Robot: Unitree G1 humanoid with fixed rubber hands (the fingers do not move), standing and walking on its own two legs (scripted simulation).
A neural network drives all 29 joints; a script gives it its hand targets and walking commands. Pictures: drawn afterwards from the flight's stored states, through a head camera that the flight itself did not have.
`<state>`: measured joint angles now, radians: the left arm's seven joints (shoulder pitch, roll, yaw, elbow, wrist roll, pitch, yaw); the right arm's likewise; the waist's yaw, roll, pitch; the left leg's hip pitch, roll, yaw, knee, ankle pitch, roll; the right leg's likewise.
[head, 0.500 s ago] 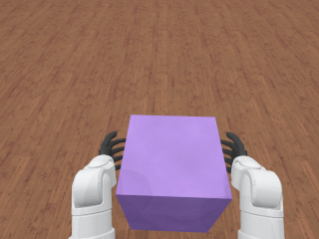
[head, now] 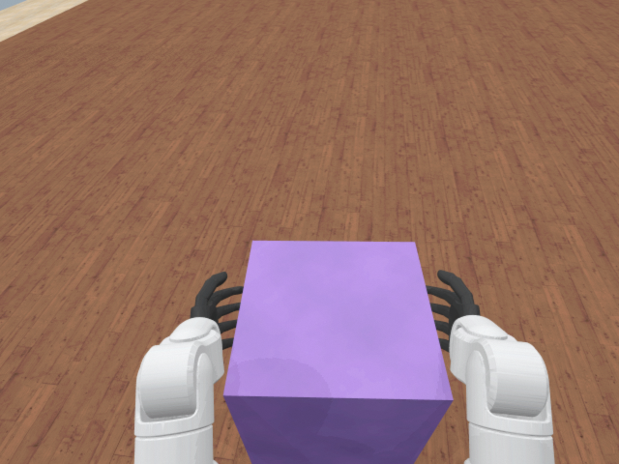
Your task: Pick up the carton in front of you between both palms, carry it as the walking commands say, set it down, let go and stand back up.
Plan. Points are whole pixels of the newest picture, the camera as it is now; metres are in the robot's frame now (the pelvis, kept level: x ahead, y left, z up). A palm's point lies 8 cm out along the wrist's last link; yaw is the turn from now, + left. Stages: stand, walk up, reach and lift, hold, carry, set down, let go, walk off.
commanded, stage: carry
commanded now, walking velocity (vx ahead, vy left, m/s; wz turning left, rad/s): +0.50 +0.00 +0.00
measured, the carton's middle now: (331, 360) +0.27 +0.01 +0.00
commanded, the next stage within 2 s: none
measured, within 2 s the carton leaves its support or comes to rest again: neither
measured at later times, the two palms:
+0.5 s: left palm (236, 181) +0.59 +0.19 +0.06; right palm (401, 184) +0.56 -0.11 +0.07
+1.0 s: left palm (277, 90) +0.91 +0.14 +0.09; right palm (401, 89) +0.92 -0.16 +0.08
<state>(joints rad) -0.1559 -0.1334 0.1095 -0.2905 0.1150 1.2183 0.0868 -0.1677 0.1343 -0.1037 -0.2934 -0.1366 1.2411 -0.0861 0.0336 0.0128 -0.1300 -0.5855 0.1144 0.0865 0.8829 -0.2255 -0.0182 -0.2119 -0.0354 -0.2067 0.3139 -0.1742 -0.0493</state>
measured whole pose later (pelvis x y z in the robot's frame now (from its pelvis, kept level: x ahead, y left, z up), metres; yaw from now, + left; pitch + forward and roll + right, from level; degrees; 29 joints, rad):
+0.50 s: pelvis +0.32 +0.06 +0.00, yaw -3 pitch +5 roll -2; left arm -0.10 -0.13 0.06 -0.29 0.14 1.17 0.09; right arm -0.08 0.13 -0.09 -0.28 -0.11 1.15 -0.08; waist -0.02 -0.02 -0.10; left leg -0.17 0.04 0.22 0.28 -0.19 0.06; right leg -0.60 -0.11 -0.09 0.88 -0.19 0.02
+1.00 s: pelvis +0.65 -0.01 +0.00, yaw +0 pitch +4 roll +1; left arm -0.15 -0.13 0.10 -0.36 0.10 1.20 0.09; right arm -0.16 0.13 -0.09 -0.36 -0.13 1.22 -0.09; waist 0.03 0.01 -0.07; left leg -0.60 0.12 0.09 0.90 -0.20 -0.02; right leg -0.18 -0.03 -0.21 0.28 -0.18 -0.05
